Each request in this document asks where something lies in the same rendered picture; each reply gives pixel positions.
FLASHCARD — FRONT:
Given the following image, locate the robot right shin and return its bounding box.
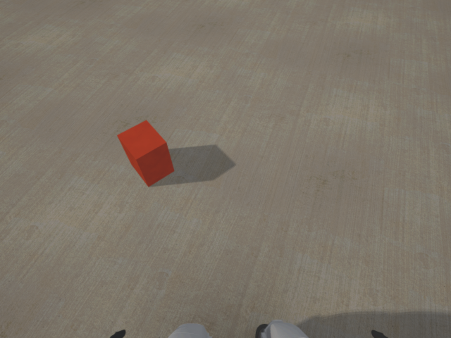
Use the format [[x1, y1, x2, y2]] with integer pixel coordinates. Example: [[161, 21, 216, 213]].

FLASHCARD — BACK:
[[265, 320, 283, 329]]

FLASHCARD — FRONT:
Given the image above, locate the carton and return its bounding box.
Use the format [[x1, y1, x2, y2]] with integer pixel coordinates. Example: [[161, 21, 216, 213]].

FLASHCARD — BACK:
[[117, 120, 174, 187]]

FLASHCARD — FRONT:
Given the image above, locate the left robot thigh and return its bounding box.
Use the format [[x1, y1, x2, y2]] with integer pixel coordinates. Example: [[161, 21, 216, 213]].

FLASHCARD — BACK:
[[168, 323, 212, 338]]

